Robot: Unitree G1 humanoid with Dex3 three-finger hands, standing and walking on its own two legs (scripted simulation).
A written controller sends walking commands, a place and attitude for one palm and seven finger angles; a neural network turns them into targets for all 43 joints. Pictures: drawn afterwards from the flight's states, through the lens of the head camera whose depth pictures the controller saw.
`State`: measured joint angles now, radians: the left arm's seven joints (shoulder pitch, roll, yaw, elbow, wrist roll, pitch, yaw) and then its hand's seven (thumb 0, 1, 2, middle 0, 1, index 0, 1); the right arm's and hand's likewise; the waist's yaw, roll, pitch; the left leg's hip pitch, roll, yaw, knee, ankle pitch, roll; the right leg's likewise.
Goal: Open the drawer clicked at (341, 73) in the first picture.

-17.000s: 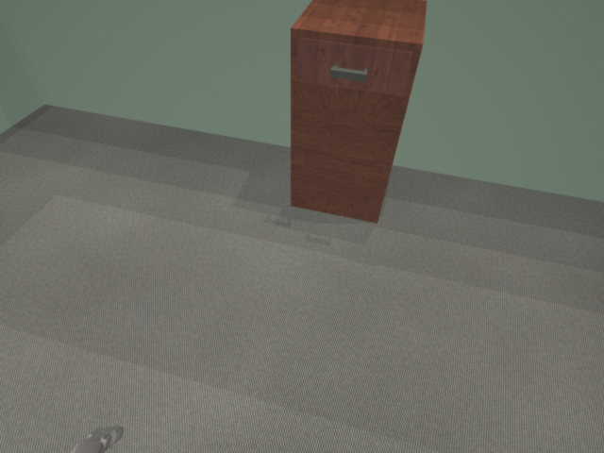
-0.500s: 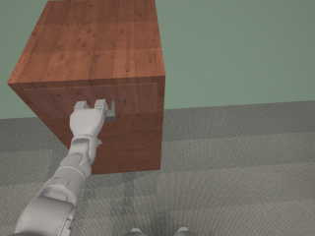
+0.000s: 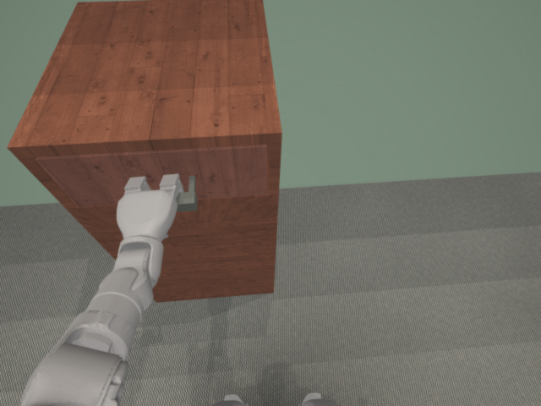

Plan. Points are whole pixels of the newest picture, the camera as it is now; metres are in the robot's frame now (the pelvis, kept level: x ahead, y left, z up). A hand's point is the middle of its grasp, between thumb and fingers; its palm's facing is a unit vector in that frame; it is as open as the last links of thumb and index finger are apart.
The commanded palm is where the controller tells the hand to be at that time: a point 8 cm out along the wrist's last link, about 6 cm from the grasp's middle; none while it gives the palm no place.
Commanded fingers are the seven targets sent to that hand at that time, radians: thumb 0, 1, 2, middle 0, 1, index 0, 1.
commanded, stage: pull the drawer open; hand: left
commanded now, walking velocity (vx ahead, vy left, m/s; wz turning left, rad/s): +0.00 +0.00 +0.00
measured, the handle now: (162, 193) +0.47 +0.19 -0.01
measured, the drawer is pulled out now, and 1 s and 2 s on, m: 0.00 0.11 0.24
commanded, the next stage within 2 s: none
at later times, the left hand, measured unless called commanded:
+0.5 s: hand (157, 253) +0.36 +0.19 -0.03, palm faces -0.03 -0.08 -1.00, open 6.1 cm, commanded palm +0.32 +0.19 +0.02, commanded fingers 0.00 0.90 0.90 -0.40 -1.35 -0.40 -1.35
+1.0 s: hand (153, 290) +0.30 +0.18 -0.03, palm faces -0.03 -0.10 -1.00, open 6.1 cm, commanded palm +0.26 +0.18 +0.02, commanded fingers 0.00 0.90 0.90 -0.40 -1.35 -0.40 -1.35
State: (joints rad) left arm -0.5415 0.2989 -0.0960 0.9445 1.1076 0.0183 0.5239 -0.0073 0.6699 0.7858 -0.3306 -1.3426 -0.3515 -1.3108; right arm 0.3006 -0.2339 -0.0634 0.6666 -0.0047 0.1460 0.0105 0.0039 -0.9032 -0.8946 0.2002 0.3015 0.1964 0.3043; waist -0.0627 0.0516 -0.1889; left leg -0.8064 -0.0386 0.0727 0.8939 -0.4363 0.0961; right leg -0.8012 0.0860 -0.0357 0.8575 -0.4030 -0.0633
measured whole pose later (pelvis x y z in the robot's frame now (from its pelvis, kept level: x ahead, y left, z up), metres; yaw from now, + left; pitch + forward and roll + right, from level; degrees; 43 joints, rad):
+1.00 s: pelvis +0.01 -0.01 +0.01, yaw +0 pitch +14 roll -1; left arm -0.03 0.24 -0.20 0.44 1.10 0.09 0.50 0.01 0.67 0.79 -0.29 -1.35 -0.36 -1.30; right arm 0.20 -0.23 -0.04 0.58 0.00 0.14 0.03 0.01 -0.90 -0.89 0.20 0.30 0.20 0.30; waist 0.01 0.05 -0.17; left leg -0.66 -0.05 0.07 0.85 -0.44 0.09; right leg -0.66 0.08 -0.03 0.84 -0.42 -0.07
